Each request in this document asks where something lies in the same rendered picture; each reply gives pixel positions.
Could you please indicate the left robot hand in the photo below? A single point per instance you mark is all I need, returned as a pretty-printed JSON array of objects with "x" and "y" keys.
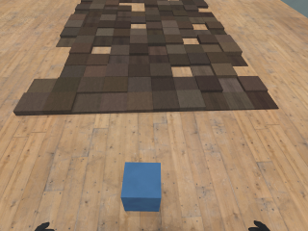
[{"x": 43, "y": 226}]

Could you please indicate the carton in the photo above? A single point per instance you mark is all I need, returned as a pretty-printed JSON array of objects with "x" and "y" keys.
[{"x": 141, "y": 189}]

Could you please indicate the right robot hand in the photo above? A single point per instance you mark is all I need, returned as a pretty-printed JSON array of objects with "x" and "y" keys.
[{"x": 260, "y": 226}]

